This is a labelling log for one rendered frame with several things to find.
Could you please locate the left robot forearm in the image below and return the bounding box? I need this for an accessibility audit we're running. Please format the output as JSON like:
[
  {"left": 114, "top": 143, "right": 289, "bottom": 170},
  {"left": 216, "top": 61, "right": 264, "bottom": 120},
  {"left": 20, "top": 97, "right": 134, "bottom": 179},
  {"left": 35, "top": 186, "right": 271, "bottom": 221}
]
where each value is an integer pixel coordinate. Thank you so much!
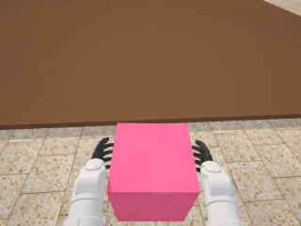
[{"left": 63, "top": 158, "right": 106, "bottom": 226}]

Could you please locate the right robot forearm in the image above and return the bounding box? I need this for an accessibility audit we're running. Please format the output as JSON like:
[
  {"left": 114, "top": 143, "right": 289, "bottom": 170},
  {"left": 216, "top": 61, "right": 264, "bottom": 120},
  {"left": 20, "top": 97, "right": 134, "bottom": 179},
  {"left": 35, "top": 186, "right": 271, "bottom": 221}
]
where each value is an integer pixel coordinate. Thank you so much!
[{"left": 200, "top": 161, "right": 246, "bottom": 226}]

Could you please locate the robot left hand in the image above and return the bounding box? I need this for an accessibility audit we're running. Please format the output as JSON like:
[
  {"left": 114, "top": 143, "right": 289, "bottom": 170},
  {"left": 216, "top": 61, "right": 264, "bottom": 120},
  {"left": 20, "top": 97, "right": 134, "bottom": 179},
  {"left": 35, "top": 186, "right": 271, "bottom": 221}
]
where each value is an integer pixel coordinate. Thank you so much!
[{"left": 91, "top": 137, "right": 114, "bottom": 170}]

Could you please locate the robot right hand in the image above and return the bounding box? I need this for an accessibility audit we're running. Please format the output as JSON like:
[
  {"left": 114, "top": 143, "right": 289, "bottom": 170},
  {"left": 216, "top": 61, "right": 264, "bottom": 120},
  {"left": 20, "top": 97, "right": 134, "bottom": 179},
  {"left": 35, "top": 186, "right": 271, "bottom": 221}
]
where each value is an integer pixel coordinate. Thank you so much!
[{"left": 192, "top": 139, "right": 213, "bottom": 173}]

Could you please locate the carton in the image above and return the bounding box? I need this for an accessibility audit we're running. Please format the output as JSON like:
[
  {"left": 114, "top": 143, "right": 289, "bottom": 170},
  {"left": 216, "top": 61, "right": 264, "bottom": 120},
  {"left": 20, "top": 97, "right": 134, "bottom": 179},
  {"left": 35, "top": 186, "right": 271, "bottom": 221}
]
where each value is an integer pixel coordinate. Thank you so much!
[{"left": 106, "top": 122, "right": 200, "bottom": 222}]

